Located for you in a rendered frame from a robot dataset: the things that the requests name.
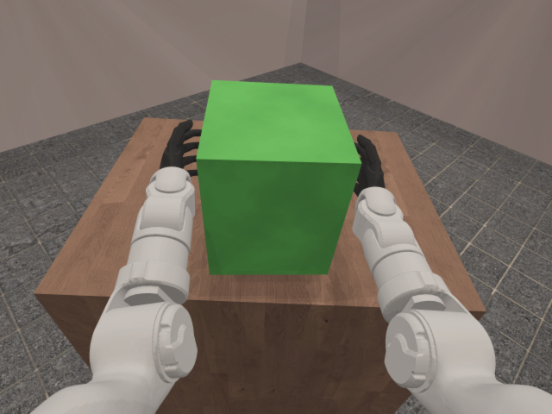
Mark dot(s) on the pedestal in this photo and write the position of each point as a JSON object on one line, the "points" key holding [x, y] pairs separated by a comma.
{"points": [[267, 344]]}

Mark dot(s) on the left robot hand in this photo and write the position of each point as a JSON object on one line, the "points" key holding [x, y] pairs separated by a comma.
{"points": [[173, 154]]}

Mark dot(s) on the robot left forearm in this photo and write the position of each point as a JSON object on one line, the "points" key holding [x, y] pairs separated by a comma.
{"points": [[157, 263]]}

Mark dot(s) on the robot right forearm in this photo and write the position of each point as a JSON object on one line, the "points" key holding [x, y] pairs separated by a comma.
{"points": [[397, 263]]}

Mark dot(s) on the left robot upper arm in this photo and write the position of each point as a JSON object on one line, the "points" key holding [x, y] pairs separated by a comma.
{"points": [[137, 355]]}

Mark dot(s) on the right robot upper arm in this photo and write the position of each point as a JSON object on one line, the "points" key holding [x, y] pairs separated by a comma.
{"points": [[446, 360]]}

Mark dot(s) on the carton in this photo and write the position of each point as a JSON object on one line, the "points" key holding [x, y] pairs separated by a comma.
{"points": [[277, 167]]}

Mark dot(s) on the right robot hand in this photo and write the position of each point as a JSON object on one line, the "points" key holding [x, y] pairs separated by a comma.
{"points": [[371, 174]]}

